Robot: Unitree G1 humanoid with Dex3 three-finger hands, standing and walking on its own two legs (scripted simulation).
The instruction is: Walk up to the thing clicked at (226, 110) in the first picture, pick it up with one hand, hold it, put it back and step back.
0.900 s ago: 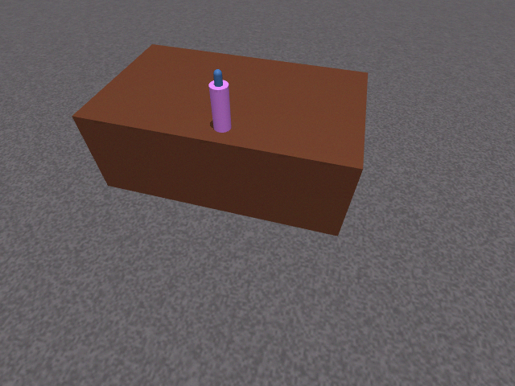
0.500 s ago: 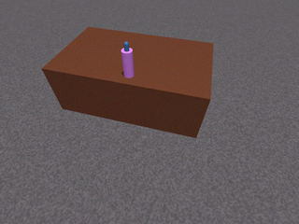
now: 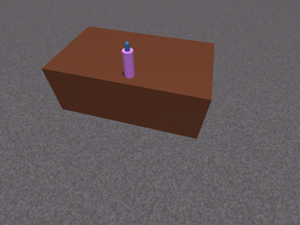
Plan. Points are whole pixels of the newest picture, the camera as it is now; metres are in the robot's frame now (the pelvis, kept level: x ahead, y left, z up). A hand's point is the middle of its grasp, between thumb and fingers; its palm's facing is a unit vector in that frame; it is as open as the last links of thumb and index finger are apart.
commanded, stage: stand
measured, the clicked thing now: (128, 59) +1.11 +0.14 -0.21
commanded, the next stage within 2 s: walk up in 0.22 s
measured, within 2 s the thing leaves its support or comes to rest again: neither
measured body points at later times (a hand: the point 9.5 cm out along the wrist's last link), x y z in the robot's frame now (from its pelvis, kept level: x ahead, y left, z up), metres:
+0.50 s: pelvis +0.04 +0.06 -0.01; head +0.05 +0.05 +0.44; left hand +0.04 +0.41 -0.12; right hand +0.13 -0.27 -0.13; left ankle +0.11 +0.24 -0.72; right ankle -0.01 -0.11 -0.75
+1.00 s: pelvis +0.21 +0.17 -0.02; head +0.23 +0.15 +0.43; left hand +0.24 +0.50 -0.12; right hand +0.27 -0.14 -0.15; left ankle +0.13 +0.26 -0.75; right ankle +0.32 +0.08 -0.74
